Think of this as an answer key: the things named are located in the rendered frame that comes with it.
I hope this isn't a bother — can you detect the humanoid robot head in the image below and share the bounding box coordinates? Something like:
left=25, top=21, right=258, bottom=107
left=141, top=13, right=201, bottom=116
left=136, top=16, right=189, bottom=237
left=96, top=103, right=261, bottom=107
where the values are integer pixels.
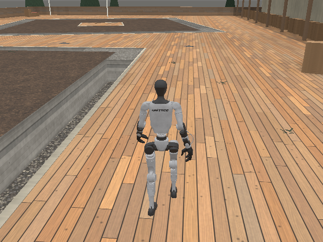
left=152, top=80, right=169, bottom=104

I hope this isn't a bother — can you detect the left robot upper arm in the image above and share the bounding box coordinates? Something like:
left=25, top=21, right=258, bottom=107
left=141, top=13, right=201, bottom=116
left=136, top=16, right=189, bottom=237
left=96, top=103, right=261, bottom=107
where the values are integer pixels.
left=138, top=101, right=151, bottom=128

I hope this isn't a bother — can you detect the left robot foot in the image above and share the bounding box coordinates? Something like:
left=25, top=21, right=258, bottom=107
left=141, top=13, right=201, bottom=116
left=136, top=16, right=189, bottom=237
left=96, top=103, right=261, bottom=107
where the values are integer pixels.
left=148, top=202, right=157, bottom=216

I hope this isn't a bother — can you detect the right robot upper arm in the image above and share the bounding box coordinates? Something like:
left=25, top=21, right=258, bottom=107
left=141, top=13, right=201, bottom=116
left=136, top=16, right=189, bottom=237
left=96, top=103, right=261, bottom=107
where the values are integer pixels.
left=171, top=101, right=184, bottom=131

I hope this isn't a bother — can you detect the robot left hand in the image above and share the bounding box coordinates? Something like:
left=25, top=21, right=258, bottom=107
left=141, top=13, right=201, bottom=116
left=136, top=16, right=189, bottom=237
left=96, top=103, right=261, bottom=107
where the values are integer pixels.
left=137, top=134, right=148, bottom=143

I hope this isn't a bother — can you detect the right robot forearm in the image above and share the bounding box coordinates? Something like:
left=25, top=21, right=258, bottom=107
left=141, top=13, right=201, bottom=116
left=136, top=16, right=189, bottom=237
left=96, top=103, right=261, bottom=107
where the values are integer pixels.
left=179, top=123, right=191, bottom=149

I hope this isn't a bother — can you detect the robot right hand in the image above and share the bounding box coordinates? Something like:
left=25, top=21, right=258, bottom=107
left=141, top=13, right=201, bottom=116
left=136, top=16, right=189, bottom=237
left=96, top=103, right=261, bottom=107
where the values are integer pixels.
left=181, top=147, right=193, bottom=162

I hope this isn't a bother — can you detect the left robot forearm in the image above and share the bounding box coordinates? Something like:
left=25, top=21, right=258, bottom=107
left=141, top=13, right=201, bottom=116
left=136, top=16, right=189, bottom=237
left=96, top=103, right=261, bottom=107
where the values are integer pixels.
left=136, top=121, right=144, bottom=137

